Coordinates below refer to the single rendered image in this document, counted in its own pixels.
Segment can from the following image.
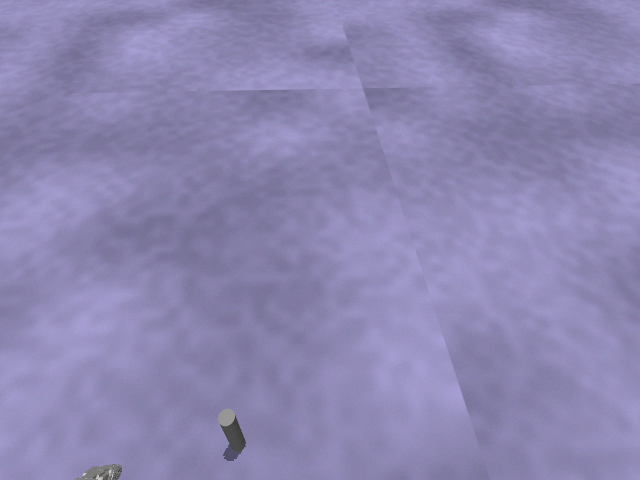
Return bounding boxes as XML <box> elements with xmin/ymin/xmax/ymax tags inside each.
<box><xmin>218</xmin><ymin>409</ymin><xmax>246</xmax><ymax>452</ymax></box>

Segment left robot hand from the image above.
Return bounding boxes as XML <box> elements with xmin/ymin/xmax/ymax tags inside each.
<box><xmin>74</xmin><ymin>464</ymin><xmax>122</xmax><ymax>480</ymax></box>

